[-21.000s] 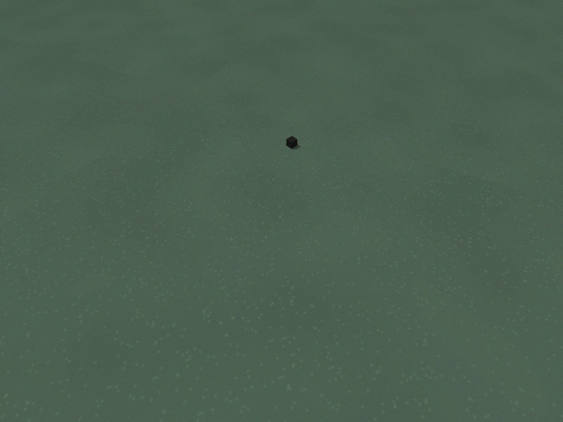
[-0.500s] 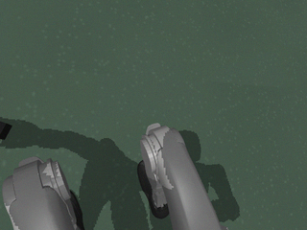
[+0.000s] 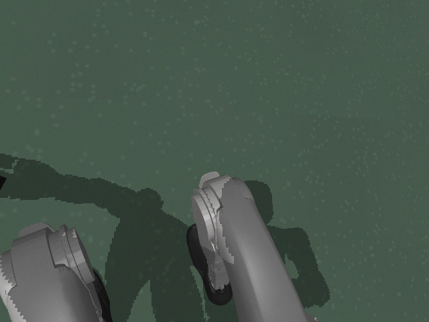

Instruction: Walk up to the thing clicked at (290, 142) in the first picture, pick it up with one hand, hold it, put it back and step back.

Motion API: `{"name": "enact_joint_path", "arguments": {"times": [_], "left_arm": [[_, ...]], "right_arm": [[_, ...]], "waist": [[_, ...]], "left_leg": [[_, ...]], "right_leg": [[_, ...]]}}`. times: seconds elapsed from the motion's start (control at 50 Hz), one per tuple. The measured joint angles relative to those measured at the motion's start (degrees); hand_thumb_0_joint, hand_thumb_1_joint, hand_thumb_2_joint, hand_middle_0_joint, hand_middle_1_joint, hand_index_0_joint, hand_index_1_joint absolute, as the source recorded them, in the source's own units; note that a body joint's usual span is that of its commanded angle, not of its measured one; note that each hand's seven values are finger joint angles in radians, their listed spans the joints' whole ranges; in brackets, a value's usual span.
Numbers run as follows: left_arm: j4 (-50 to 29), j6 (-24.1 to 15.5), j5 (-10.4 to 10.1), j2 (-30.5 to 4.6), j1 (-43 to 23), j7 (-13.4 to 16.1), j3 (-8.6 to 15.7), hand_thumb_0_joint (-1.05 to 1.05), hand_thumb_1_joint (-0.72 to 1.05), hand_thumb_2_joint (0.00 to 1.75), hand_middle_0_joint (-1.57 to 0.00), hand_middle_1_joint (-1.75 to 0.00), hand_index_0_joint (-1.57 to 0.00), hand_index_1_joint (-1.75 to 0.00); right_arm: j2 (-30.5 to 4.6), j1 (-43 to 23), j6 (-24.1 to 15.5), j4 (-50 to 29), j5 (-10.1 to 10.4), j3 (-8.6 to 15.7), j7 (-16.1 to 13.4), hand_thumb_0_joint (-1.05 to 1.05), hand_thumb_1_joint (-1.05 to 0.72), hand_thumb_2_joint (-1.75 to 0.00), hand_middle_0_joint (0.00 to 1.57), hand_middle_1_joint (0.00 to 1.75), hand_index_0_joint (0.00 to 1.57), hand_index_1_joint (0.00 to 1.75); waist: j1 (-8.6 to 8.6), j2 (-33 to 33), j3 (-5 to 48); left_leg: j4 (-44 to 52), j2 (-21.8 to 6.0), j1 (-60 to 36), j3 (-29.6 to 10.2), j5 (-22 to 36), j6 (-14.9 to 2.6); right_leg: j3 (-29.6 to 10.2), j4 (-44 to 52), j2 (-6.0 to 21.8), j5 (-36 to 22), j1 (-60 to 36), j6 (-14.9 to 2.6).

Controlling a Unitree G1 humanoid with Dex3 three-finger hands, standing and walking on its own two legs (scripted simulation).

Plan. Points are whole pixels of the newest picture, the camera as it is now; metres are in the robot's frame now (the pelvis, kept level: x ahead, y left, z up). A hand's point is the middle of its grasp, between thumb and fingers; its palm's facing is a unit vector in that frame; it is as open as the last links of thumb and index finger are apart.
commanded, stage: approach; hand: left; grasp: from above
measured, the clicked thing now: out of the picture +0.43 +0.32 -0.30
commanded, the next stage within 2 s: close in in 0.38 s
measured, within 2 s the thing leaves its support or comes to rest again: neither
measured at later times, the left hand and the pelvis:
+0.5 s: hand out of the picture +0.42 +0.33 -0.18, palm faces -0.18 -0.39 -0.90, open 14.1 cm; pelvis +0.00 +0.00 +0.00, yaw -1 degrees
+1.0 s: hand out of the picture +0.43 +0.31 -0.22, palm faces -0.13 -0.40 -0.91, open 13.9 cm; pelvis +0.00 +0.00 -0.01, yaw -2 degrees
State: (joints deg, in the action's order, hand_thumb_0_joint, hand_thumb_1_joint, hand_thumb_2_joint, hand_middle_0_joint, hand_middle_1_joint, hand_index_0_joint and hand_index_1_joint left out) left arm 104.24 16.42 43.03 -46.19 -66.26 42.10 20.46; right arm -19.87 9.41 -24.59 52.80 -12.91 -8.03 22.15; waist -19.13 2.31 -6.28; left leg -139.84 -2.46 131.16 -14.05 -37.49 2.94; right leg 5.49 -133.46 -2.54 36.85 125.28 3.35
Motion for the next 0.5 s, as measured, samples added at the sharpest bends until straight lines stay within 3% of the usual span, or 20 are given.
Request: {"name": "enact_joint_path", "arguments": {"times": [0.16,0.28,0.4,0.5], "left_arm": [[0.29,2.04,-0.18,-2.27,-4.91,3.22,4.39,0.00,-0.58,1.03,-0.11,-0.99,-0.08,-1.02],[-1.50,4.68,-1.51,-4.17,-5.11,3.08,5.87,0.00,-0.58,1.02,-0.11,-0.98,-0.09,-1.01],[-2.64,6.27,-4.12,-3.64,-2.22,0.01,4.19,0.00,-0.55,0.99,-0.12,-0.99,-0.10,-1.01],[-1.58,4.65,-3.74,-1.76,-0.08,-2.68,-0.44,0.00,-0.52,0.96,-0.12,-1.00,-0.11,-1.01]], "right_arm": [[-1.37,-0.61,-0.11,-0.29,-1.08,-1.03,0.62,0.00,-0.90,-0.89,0.19,0.30,0.20,0.30],[-3.01,0.76,1.49,-1.07,-0.52,-1.01,1.47,0.00,-0.90,-0.89,0.19,0.30,0.20,0.30],[-2.48,1.83,3.02,-1.61,0.28,-1.23,1.72,0.00,-0.90,-0.89,0.19,0.30,0.20,0.30],[-1.04,1.26,2.72,-1.40,1.11,-1.25,0.90,0.00,-0.90,-0.89,0.19,0.30,0.20,0.30]], "waist": [[-3.39,0.47,-2.84],[-3.46,-0.91,-3.37],[-1.68,-1.49,-2.02],[-0.27,-1.02,-0.84]], "left_leg": [[-0.02,0.13,-1.55,-1.20,-0.80,0.37],[0.05,-0.66,-1.74,-1.12,-1.63,0.31],[0.46,-1.15,-1.11,-0.38,-1.19,-0.12],[0.14,-0.81,-0.17,0.03,-0.15,-0.17]], "right_leg": [[1.08,0.47,0.05,0.54,-1.78,-0.12],[0.96,0.79,-0.55,0.67,-1.53,0.03],[0.35,0.93,-0.89,-0.05,-0.38,0.19],[-0.06,0.37,-0.73,-0.73,0.48,0.17]]}}
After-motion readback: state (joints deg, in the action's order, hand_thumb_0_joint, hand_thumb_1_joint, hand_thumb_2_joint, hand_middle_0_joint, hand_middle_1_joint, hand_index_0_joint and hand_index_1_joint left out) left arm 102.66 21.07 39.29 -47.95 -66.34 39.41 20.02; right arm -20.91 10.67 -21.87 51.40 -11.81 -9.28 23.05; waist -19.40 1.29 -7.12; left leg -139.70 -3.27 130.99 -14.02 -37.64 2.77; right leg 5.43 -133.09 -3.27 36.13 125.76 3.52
